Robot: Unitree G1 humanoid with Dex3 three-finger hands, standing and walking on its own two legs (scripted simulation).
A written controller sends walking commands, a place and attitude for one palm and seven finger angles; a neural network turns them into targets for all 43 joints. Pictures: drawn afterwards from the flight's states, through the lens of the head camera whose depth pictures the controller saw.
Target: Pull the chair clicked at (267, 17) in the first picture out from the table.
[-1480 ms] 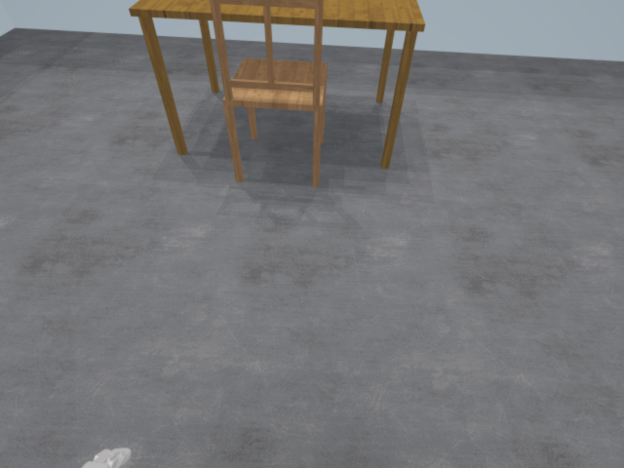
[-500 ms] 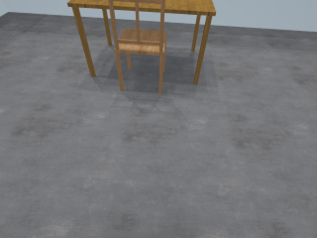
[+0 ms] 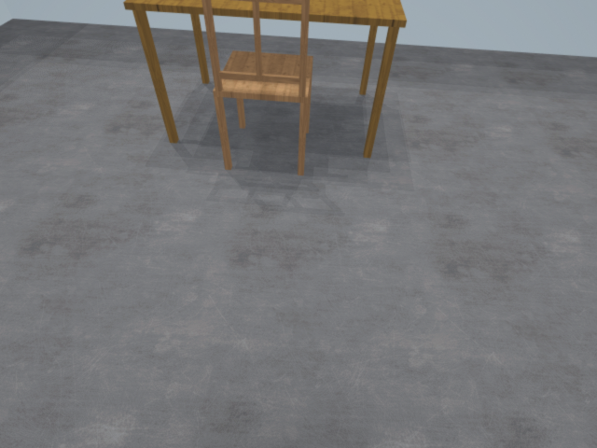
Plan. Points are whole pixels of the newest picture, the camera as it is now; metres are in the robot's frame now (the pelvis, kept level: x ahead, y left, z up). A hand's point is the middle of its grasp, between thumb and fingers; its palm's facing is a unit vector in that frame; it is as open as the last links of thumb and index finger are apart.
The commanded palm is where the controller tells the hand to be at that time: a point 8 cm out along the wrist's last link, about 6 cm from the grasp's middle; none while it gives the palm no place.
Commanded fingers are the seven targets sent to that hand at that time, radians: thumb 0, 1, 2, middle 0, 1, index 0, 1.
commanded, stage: walk to a spot facing it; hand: left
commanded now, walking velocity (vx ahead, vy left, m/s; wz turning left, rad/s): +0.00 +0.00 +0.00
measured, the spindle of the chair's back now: (257, 40) +1.55 +0.25 -0.11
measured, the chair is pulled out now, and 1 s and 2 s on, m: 0.00 0.00 0.00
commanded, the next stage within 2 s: take the last steps up to it in 1.76 s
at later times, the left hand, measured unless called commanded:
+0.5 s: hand out of the picture +0.04 +0.21 -0.20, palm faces +0.01 -0.99 -0.13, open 7.4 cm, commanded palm none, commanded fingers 0.00 0.90 0.90 -0.20 -0.30 -0.20 -0.30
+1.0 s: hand (215, 305) +0.41 +0.19 -0.18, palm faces +0.08 -0.98 -0.18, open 7.3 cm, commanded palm none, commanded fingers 0.00 0.90 0.90 -0.20 -0.30 -0.20 -0.30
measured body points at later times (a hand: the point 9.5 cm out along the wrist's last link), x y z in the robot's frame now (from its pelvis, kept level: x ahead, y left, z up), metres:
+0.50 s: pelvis +0.09 +0.04 -0.01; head +0.09 +0.07 +0.44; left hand +0.04 +0.27 -0.18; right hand +0.06 -0.19 -0.15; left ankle +0.02 +0.11 -0.75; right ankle +0.02 -0.10 -0.68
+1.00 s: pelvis +0.32 +0.01 -0.02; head +0.34 +0.02 +0.43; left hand +0.40 +0.24 -0.17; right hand +0.29 -0.21 -0.17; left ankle +0.24 +0.13 -0.64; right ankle +0.37 -0.07 -0.75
